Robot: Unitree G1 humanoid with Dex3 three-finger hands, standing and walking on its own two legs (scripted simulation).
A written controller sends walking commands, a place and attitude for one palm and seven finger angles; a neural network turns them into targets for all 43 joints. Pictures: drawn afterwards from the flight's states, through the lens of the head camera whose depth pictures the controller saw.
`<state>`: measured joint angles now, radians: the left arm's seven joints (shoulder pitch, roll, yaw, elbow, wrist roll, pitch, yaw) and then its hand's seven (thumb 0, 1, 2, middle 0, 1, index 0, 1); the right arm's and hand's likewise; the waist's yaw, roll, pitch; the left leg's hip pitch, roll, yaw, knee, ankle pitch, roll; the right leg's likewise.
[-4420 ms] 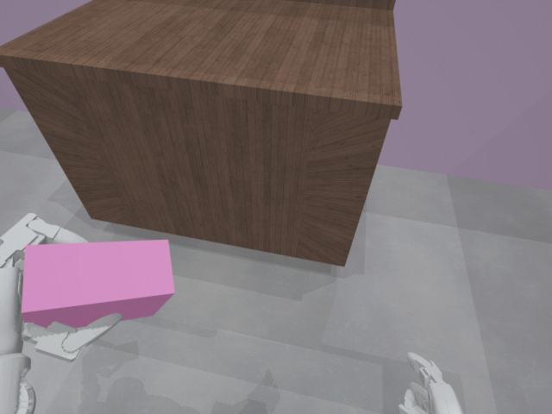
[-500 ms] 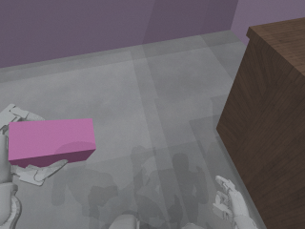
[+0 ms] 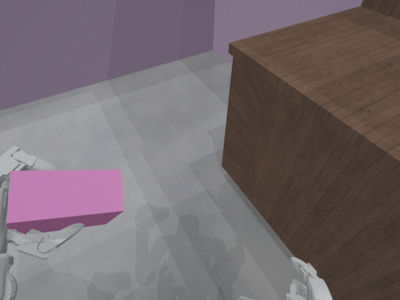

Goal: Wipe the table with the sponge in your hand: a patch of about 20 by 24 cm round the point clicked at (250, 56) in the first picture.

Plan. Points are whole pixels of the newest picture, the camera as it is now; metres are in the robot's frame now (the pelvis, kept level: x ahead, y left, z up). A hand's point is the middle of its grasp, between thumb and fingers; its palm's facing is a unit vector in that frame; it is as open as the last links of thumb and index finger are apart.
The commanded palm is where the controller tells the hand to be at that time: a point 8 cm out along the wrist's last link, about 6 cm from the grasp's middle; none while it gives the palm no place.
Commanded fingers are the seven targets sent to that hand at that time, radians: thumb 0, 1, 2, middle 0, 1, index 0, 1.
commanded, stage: turn to face it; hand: left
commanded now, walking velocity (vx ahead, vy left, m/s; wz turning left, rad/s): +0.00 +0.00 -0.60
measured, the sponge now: (83, 201) +0.22 +0.21 +0.15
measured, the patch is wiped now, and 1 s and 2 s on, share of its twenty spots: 0.00 0.00 0.00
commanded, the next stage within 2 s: none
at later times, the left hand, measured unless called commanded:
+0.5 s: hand (132, 212) +0.20 +0.12 +0.18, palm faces +0.15 -0.87 -0.47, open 10.6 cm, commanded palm +0.16 +0.17 +0.18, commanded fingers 0.00 0.10 1.30 -1.20 -1.60 -1.20 -1.60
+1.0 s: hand (262, 271) +0.14 -0.05 +0.19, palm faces -0.16 -0.80 -0.58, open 10.6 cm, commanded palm +0.12 +0.03 +0.18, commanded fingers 0.00 0.10 1.30 -1.20 -1.60 -1.20 -1.60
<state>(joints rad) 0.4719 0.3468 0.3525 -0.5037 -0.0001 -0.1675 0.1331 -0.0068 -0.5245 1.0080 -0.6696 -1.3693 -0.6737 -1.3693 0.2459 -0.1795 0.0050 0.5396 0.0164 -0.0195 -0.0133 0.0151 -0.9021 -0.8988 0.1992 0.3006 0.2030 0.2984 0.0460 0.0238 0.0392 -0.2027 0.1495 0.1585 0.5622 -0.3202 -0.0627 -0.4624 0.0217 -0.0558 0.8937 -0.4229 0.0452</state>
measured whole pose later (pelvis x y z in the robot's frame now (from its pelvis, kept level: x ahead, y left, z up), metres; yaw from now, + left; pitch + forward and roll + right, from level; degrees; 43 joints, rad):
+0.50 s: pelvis -0.07 -0.05 +0.00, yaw -17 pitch +1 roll +3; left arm 0.49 0.40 0.39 -0.56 -0.04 -0.18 0.14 -0.01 -0.53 1.01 -0.67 -1.37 -0.67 -1.37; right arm 0.19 -0.28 -0.04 0.53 0.01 0.05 -0.03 0.01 -0.90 -0.90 0.20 0.30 0.20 0.30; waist 0.02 -0.04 0.04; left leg -0.24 0.04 0.09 0.50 -0.31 -0.04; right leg -0.45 0.10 0.08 0.55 -0.13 -0.07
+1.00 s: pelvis -0.17 -0.11 +0.00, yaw -35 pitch +0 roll +4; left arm 0.56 0.43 0.41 -0.56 -0.05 -0.21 0.14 -0.01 -0.53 1.01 -0.67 -1.37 -0.67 -1.37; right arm 0.17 -0.24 -0.02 0.57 0.01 0.05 -0.01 0.02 -0.90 -0.90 0.20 0.30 0.20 0.30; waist -0.01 0.01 0.11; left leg -0.44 0.04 0.03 1.01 -0.43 -0.10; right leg -0.38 0.09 0.02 0.49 -0.11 -0.14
